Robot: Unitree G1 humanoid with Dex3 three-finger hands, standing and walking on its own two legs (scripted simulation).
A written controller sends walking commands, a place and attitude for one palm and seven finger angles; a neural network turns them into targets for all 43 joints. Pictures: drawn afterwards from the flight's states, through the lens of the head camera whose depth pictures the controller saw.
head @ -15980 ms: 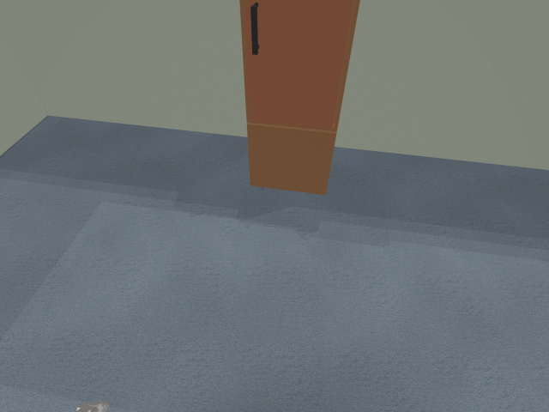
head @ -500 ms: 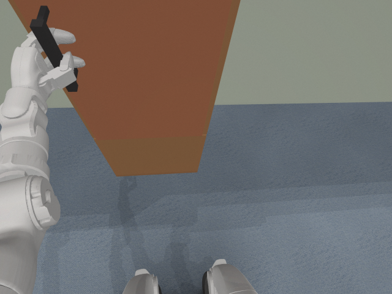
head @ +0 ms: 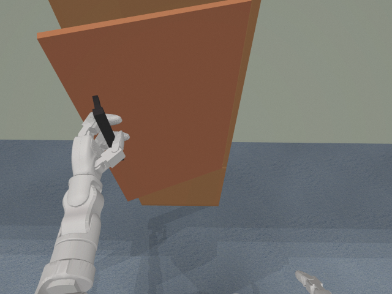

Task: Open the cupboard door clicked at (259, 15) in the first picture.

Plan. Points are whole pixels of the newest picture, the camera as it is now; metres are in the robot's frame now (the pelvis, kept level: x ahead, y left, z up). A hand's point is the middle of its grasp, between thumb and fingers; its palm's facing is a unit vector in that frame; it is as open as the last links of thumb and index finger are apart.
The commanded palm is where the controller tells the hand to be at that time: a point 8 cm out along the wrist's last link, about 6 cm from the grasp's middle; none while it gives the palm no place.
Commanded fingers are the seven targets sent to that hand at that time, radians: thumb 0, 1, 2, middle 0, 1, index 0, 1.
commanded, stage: pull the door open along its arc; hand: left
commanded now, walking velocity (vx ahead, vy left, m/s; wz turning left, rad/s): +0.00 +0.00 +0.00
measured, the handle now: (108, 131) +0.44 +0.19 +0.08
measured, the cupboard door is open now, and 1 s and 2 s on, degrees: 22 50 53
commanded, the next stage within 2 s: open thumb and fingers to let go in 0.40 s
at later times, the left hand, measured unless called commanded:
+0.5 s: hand (181, 204) +0.27 +0.03 +0.08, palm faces +0.29 -0.96 -0.03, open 5.7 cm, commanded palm +0.23 +0.08 +0.08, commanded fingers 0.00 0.83 0.87 -0.40 -1.34 -0.40 -1.34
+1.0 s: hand (174, 196) +0.28 +0.04 +0.08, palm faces +0.35 -0.94 +0.00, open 12.1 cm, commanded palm +0.24 +0.09 +0.08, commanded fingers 0.00 -0.50 0.30 -0.27 -1.00 -0.27 -1.00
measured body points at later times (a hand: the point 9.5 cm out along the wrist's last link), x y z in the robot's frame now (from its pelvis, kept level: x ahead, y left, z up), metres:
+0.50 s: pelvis +0.00 -0.04 +0.01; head +0.01 -0.06 +0.45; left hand +0.25 +0.08 +0.09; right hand +0.19 -0.24 -0.09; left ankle -0.02 +0.11 -0.70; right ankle +0.00 -0.12 -0.70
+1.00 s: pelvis -0.01 -0.04 +0.00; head +0.00 -0.06 +0.45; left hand +0.26 +0.09 +0.09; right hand +0.17 -0.24 -0.10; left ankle -0.02 +0.11 -0.70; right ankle +0.00 -0.12 -0.70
